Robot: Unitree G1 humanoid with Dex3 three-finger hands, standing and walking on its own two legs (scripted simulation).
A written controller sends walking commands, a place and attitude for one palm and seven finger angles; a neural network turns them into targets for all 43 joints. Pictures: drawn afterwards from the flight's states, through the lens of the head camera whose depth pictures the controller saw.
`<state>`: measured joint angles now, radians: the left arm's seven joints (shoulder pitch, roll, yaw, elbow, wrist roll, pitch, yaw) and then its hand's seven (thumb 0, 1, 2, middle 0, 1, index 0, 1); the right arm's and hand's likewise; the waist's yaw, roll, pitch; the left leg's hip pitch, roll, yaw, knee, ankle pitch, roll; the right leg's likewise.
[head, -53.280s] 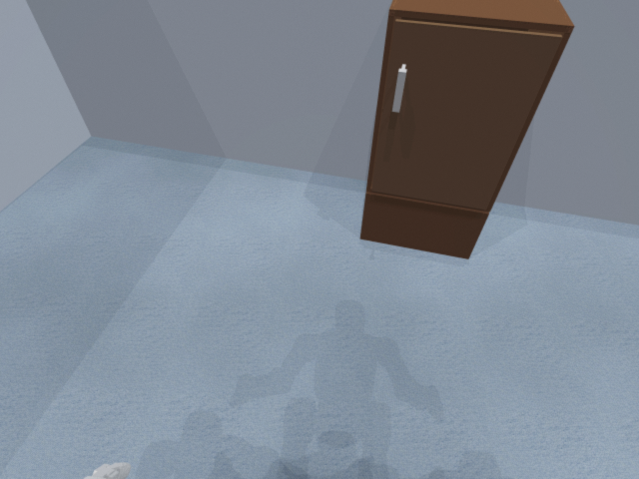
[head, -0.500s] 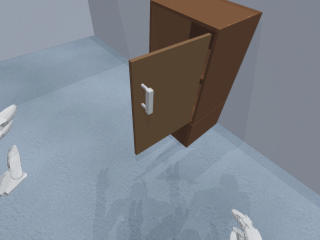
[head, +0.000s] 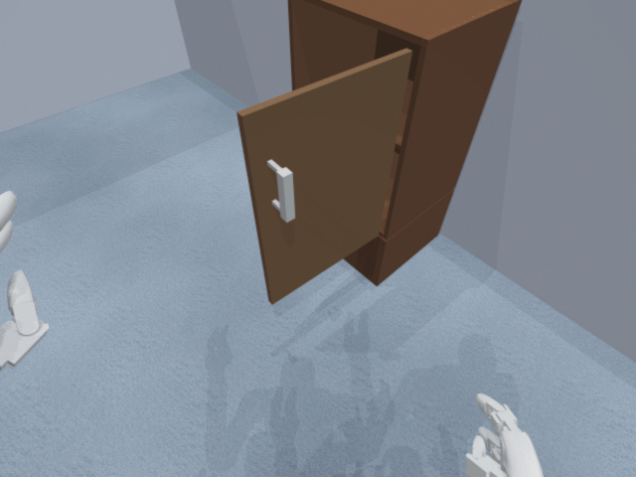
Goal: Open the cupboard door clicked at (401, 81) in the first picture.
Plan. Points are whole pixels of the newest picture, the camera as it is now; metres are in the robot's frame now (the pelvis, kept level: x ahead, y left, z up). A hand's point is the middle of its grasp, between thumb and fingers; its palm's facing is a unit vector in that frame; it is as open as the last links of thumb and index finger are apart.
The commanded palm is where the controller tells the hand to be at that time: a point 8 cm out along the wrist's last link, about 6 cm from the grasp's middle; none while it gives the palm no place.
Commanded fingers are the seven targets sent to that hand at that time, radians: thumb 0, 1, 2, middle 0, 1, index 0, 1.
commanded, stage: stop stepping back and stand still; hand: left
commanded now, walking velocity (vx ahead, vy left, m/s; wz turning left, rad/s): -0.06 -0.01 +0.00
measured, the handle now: (280, 190) +0.63 +0.11 -0.04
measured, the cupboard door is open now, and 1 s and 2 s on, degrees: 86 86 86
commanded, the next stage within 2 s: let the arm hang, fingers relaxed in 0.04 s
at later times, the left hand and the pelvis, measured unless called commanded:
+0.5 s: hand out of the picture +0.01 +0.20 -0.17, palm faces +0.08 -0.98 -0.19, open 6.9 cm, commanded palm none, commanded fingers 0.00 0.90 0.90 -0.20 -0.30 -0.20 -0.30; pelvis -0.02 +0.02 +0.00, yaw +2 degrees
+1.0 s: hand out of the picture -0.06 +0.24 -0.16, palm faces +0.04 -0.97 -0.23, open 7.4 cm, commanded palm none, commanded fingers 0.00 0.90 0.90 -0.20 -0.30 -0.20 -0.30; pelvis -0.05 +0.05 +0.01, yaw +1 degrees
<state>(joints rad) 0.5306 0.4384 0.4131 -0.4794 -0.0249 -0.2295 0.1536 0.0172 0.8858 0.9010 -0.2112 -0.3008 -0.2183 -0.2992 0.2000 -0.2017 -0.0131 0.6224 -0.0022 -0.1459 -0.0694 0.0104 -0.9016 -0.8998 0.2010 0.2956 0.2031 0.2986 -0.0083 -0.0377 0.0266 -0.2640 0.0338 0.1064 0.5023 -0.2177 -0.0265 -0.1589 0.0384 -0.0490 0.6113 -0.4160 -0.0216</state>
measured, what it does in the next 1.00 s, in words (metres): shifts its weight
